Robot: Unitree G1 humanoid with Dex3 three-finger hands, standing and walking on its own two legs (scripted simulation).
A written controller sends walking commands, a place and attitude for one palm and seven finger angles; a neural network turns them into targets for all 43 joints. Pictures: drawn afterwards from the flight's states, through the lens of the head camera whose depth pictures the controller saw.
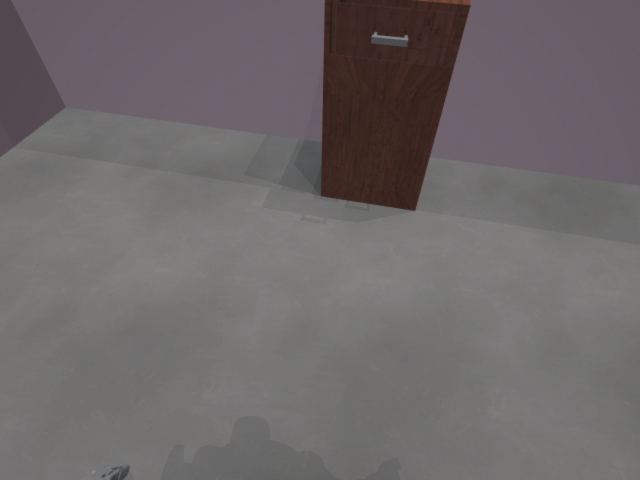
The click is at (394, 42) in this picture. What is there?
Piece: drawer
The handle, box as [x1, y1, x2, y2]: [371, 32, 407, 46]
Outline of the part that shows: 371,38 372,43 406,46 407,43 407,35 405,35 402,38 377,35 377,32 374,32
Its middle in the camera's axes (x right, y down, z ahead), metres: +0.22 -0.65 +1.26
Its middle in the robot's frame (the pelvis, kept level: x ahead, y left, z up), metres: +1.40 -0.16 -0.01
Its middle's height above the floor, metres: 0.76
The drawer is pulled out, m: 0.00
